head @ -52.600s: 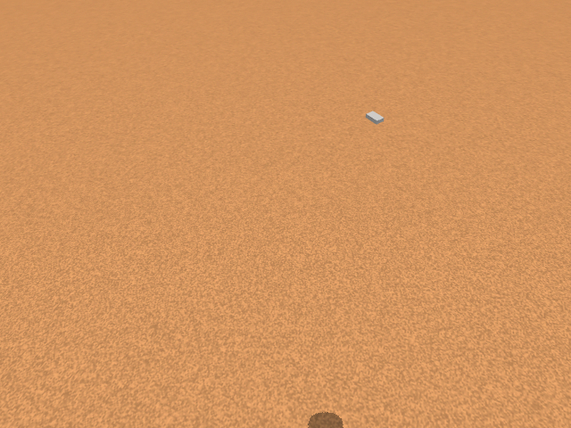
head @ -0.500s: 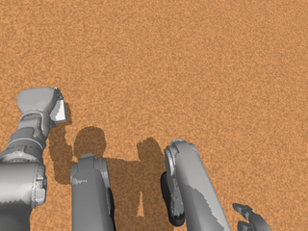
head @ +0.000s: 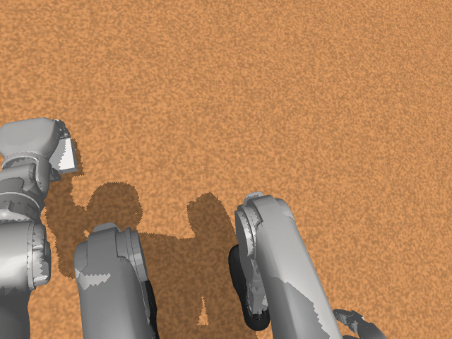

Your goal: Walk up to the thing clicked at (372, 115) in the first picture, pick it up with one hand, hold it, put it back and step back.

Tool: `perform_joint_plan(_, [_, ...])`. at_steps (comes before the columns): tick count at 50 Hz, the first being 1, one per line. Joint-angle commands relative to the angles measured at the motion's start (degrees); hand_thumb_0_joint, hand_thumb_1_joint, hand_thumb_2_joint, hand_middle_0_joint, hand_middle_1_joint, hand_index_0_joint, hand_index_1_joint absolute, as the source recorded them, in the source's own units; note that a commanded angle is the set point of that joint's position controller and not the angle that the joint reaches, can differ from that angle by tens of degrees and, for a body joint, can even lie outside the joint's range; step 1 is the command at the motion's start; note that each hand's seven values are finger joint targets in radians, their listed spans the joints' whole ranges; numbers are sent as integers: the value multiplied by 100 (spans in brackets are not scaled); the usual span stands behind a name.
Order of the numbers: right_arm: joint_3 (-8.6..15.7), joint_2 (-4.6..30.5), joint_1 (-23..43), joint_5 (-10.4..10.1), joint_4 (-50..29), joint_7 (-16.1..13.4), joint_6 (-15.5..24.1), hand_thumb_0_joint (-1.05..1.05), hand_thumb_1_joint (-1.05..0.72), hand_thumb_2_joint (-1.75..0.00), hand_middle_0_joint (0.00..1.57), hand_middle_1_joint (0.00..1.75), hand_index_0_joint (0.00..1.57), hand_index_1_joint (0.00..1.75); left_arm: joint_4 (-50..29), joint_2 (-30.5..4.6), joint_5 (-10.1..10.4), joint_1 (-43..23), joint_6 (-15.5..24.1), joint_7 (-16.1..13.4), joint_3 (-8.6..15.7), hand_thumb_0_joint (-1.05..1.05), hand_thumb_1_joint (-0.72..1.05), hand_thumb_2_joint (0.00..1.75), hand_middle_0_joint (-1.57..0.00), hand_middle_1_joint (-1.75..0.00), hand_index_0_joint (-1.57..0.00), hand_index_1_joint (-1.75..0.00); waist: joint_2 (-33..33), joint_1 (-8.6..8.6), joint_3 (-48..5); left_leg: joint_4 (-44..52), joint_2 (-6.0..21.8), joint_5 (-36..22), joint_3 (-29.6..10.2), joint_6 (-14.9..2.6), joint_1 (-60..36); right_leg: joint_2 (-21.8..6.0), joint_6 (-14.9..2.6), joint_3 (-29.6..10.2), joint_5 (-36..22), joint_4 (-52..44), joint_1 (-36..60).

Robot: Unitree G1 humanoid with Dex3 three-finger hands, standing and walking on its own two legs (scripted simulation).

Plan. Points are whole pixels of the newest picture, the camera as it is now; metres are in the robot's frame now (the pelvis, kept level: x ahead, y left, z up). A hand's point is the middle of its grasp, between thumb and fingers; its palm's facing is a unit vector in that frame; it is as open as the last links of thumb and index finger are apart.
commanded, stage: crouch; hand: left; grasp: from above
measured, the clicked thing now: (45, 159) +0.47 +0.28 -0.21
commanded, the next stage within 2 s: lower in 0.06 s
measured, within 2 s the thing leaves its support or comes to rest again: rests again in 1.26 s
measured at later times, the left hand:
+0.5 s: hand (54, 163) +0.46 +0.27 -0.23, palm faces -0.48 -0.07 -0.87, open 8.8 cm
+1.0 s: hand (65, 163) +0.48 +0.26 -0.28, palm faces -0.47 -0.10 -0.88, open 8.8 cm
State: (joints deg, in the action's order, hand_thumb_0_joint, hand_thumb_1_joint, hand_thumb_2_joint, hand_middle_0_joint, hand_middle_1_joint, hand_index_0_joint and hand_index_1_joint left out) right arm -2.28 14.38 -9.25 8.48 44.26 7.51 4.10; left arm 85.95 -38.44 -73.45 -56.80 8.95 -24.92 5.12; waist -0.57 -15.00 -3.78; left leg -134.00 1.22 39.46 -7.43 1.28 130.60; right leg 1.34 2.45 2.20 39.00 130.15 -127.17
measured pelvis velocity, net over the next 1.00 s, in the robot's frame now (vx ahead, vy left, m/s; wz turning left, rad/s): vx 0.01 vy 0.00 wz -0.08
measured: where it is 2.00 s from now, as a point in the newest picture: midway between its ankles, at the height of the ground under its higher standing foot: (200, 317)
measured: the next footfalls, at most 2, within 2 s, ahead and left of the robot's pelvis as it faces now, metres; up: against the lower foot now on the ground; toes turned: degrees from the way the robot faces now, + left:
none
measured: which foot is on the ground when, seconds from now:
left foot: down 0.00-1.00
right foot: down 0.00-1.00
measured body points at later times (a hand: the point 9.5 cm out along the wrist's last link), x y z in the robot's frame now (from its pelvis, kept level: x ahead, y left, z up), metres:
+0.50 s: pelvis +0.00 +0.00 -0.03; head +0.26 +0.07 +0.33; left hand +0.49 +0.27 -0.18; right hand +0.03 -0.27 -0.13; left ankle +0.08 +0.13 -0.32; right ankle +0.10 -0.13 -0.32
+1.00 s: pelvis +0.01 +0.00 -0.05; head +0.28 +0.08 +0.30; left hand +0.50 +0.26 -0.23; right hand +0.03 -0.26 -0.13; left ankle +0.08 +0.13 -0.32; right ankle +0.10 -0.13 -0.32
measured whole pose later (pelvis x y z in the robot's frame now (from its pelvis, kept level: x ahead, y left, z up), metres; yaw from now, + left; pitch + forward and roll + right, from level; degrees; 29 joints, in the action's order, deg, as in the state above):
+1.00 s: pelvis +0.01 +0.00 -0.05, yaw -5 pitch +32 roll -11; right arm -10.7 16.4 -6.5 12.6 42.0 11.4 8.5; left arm 94.5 -49.0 -74.2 -58.9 11.1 -32.0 8.5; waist -4.7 -19.9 5.0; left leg -144.8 1.1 42.0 -12.7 1.8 135.3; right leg 3.0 3.3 5.9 39.5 137.4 -130.6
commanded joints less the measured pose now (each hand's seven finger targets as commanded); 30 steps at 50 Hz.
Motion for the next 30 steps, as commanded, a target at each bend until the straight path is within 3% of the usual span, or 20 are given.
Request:
perform_joint_plan(1, [379, 1463, -1235, 7, -52, -37, 62, 0, -90, -90, 20, 30, 20, 30, -774, -1472, 106, -2073, -33, -285, 81, 0, 79, 56, -117, -38, -117, -38, 1761, 1, -3963, 1292, -100, -995, 575, -259, -3040, 122, -447, 599, -1276, -1237, 1864])
perform_joint_plan(4, [327, 1465, -1229, 22, -61, -22, 57, 0, -90, -90, 20, 30, 20, 30, -810, -1468, 112, -2127, -32, -261, 47, 0, 78, 56, -117, -38, -116, -39, 1870, -26, -4069, 1190, -102, -1059, 583, -251, -2994, 153, -444, 610, -1360, -1159, 1973])
perform_joint_plan(6, [321, 1515, -1239, 4, -66, -32, 55, 0, -90, -90, 20, 30, 20, 30, -797, -1617, 144, -2101, -54, -287, 149, 0, 80, 55, -118, -38, -117, -39, 1771, -2, -4015, 1146, -101, -1109, 571, -259, -2915, 145, -434, 639, -1399, -1094, 1906])
perform_joint_plan(8, [281, 1479, -1216, 31, -53, -6, 64, 0, -91, -90, 20, 30, 20, 30, -856, -1467, 157, -2142, -31, -230, -2, 0, 79, 56, -118, -39, -117, -39, 1851, -55, -3981, 1080, -87, -1129, 573, -258, -2884, 176, -432, 636, -1455, -1071, 1962])
perform_joint_plan(9, [278, 1530, -1253, 18, -43, -10, 57, 0, -90, -90, 20, 30, 20, 30, -816, -1569, 145, -2138, -27, -233, 75, 0, 77, 58, -119, -34, -117, -36, 1819, -73, -3924, 1078, -101, -1147, 557, -254, -2862, 153, -430, 653, -1453, -1053, 1883])
perform_joint_plan(12, [211, 1522, -1192, 20, -56, -4, 68, 0, -90, -90, 20, 30, 20, 30, -587, -1509, 172, -2120, -10, -209, -47, 0, 75, 55, -117, -34, -116, -35, 1708, -122, -3699, 953, -81, -1077, 541, -275, -2632, 196, -423, 680, -1419, -996, 1828])
perform_joint_plan(16, [127, 1567, -1204, 85, -71, 10, 95, 0, -90, -90, 20, 30, 20, 30, -460, -1730, 164, -2090, 101, -260, 69, 0, 75, 53, -116, -34, -115, -35, 1576, -161, -3560, 822, -104, -913, 539, -290, -2380, 209, -396, 705, -1253, -976, 1897])
perform_joint_plan(19, [98, 1607, -1124, 110, -119, 11, 114, 0, -90, -90, 20, 30, 20, 30, -494, -1802, 120, -2150, 189, -333, 69, 0, 79, 50, -116, -37, -117, -37, 1867, -179, -3622, 817, -89, -890, 479, -244, -2534, 231, -430, 780, -1201, -831, 1746])
perform_joint_plan(24, [51, 1643, -1163, 185, -101, 56, 164, 0, -90, -90, 20, 30, 20, 30, -611, -1953, 7, -2120, 225, -503, 197, 0, 80, 54, -118, -38, -118, -39, 1980, -261, -3693, 623, -66, -1131, 464, -237, -2631, 245, -398, 804, -1502, -713, 1825])
perform_joint_plan(30, [34, 1724, -1133, 231, -95, 144, 212, 0, -89, -89, 20, 30, 20, 30, -686, -2084, 21, -1998, 133, -690, 347, 0, 82, 55, -119, -34, -119, -35, 2293, -271, -3650, 605, -52, -1279, 431, -190, -2774, 242, -427, 884, -1596, -572, 1676])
